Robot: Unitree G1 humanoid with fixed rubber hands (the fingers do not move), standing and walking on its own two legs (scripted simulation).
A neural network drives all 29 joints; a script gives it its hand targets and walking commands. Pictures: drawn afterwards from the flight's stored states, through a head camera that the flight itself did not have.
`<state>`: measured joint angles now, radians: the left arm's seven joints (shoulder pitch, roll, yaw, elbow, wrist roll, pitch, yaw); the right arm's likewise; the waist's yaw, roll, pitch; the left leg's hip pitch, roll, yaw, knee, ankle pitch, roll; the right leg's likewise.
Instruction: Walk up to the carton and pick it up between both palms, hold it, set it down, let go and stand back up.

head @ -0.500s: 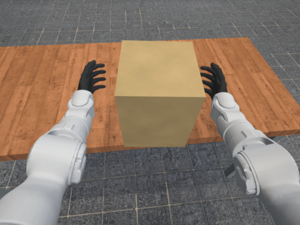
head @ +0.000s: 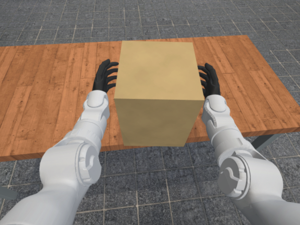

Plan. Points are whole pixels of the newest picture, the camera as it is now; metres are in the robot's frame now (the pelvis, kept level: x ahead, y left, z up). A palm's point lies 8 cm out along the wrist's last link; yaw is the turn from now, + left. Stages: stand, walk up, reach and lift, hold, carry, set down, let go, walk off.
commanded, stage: reach and lift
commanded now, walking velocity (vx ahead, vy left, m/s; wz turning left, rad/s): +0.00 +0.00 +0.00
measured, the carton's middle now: (155, 98) +0.49 +0.00 +0.03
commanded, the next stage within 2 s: none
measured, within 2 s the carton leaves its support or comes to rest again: leaves its support in 1.78 s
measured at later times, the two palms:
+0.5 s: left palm (101, 91) +0.46 +0.15 +0.09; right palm (210, 99) +0.43 -0.14 +0.09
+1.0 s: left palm (99, 93) +0.45 +0.15 +0.09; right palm (208, 101) +0.42 -0.13 +0.09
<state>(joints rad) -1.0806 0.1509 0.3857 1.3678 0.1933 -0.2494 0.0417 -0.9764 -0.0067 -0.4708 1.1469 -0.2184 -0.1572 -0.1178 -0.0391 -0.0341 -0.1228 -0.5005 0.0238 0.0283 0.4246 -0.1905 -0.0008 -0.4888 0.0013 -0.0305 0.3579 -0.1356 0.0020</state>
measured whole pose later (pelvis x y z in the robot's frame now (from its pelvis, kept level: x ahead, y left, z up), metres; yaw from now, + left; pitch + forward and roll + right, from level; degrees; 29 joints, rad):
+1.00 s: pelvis +0.02 +0.01 +0.01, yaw +0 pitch +5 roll -1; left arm -0.86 -0.08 0.60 0.86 0.45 0.00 -0.04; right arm -0.73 0.19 -0.66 0.78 -0.48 -0.17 -0.04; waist 0.00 -0.03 0.03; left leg -0.21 0.01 0.04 0.32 -0.21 0.01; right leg -0.20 -0.01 -0.02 0.27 -0.15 0.02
